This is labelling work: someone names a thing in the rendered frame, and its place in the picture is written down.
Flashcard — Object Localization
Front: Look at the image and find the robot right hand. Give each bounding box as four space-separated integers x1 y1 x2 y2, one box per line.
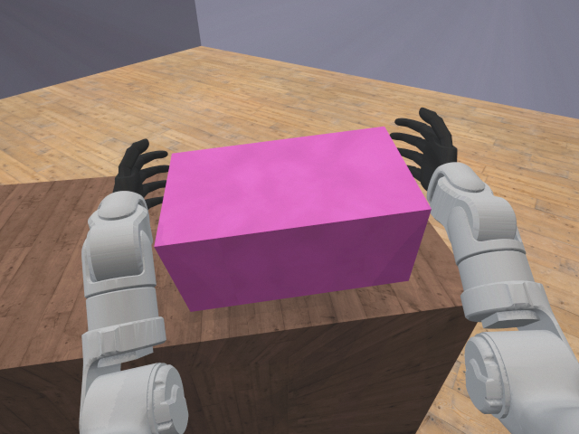
390 108 458 191

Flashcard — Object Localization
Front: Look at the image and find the carton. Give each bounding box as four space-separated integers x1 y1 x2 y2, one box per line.
154 127 432 312

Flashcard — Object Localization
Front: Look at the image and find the robot right forearm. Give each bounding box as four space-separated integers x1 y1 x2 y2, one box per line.
427 162 579 370

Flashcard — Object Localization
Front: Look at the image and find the robot left forearm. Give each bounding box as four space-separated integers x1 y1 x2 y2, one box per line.
79 191 166 434

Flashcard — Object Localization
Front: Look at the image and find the pedestal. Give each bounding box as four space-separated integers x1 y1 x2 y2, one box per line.
0 172 478 434

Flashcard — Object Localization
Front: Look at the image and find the robot right upper arm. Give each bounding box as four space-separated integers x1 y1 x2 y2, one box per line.
465 330 579 434

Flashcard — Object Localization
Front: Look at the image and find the robot left hand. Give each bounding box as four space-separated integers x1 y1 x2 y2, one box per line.
113 138 169 210

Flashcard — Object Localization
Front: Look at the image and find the robot left upper arm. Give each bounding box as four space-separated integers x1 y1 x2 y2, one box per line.
81 363 188 434

